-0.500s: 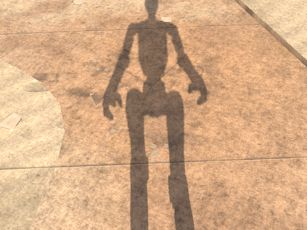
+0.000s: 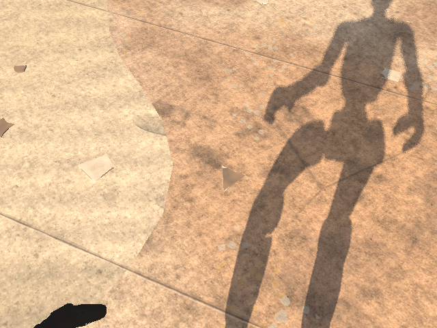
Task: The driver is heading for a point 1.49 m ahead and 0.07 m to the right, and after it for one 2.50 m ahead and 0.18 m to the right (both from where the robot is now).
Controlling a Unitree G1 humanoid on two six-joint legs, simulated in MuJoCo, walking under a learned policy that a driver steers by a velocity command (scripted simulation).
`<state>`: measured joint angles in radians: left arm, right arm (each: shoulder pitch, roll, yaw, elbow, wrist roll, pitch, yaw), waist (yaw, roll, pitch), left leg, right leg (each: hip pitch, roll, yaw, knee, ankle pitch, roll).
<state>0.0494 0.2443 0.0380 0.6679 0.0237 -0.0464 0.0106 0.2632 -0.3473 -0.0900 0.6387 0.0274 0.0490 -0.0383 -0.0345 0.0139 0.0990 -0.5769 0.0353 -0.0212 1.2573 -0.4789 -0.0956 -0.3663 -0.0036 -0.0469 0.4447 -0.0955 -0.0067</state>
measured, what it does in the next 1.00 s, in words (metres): walks ahead: left foot, then right foot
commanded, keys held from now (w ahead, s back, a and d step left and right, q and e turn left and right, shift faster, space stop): q+shift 0.10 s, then shift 0.22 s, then e+shift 0.62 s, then shift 0.06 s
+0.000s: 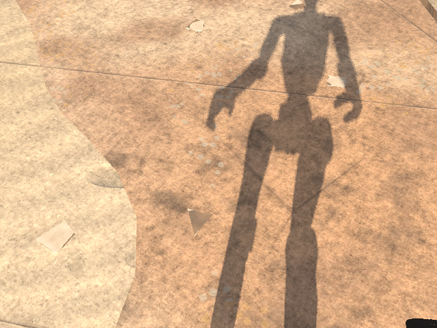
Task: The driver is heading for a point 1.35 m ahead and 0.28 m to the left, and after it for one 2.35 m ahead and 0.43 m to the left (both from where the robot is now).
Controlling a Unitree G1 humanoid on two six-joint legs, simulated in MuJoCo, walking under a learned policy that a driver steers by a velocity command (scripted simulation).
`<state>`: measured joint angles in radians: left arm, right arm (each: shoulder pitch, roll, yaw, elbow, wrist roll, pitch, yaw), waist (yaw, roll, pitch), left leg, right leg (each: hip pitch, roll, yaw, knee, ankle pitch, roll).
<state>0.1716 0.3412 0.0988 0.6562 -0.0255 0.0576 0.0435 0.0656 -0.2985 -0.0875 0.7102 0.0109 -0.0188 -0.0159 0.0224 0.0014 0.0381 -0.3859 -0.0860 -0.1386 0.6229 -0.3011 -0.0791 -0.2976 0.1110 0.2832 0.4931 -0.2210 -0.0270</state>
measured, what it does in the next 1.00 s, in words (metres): walks ahead, turning left: left foot, then right foot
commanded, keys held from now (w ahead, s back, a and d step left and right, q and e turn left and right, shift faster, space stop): shift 0.08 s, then w+shift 0.12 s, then w+q+shift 0.68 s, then w+shift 0.12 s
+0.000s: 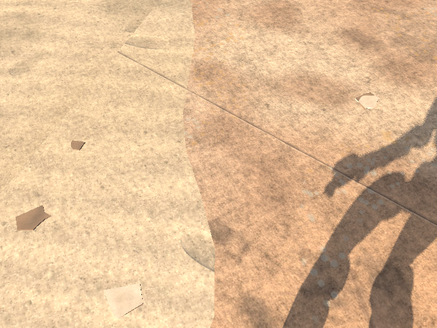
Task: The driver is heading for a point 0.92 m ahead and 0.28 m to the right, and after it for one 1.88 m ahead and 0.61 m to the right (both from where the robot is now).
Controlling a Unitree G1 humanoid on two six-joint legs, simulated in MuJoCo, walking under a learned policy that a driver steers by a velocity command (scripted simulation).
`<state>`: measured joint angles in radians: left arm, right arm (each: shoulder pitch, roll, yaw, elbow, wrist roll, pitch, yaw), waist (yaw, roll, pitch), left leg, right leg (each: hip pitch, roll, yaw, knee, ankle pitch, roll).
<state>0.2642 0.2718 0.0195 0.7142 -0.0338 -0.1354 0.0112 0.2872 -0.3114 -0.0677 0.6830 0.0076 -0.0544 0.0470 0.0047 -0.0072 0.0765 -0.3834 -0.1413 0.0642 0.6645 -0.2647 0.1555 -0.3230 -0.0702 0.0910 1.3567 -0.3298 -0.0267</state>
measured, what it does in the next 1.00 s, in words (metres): walks ahead, turning right: right foot, then left foot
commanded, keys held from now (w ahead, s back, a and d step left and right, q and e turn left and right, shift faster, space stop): w+e+shift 1.00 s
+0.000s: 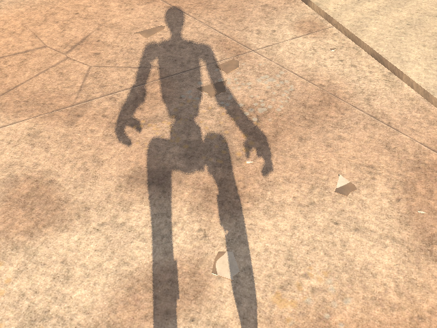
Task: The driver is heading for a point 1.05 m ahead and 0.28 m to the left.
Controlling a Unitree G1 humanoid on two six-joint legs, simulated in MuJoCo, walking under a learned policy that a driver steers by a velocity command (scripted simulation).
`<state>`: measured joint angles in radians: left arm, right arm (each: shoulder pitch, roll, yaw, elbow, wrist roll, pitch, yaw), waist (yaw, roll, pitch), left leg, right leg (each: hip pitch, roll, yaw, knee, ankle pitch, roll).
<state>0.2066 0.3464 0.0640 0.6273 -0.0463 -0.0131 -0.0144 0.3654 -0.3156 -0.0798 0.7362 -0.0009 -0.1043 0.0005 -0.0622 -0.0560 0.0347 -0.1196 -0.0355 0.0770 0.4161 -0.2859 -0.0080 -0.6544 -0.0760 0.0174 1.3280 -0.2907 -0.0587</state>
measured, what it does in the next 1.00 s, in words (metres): walks ahead, turning left: right foot, then left foot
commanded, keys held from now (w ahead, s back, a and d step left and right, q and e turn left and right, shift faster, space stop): w+e+shift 0.04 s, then w+q+shift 0.96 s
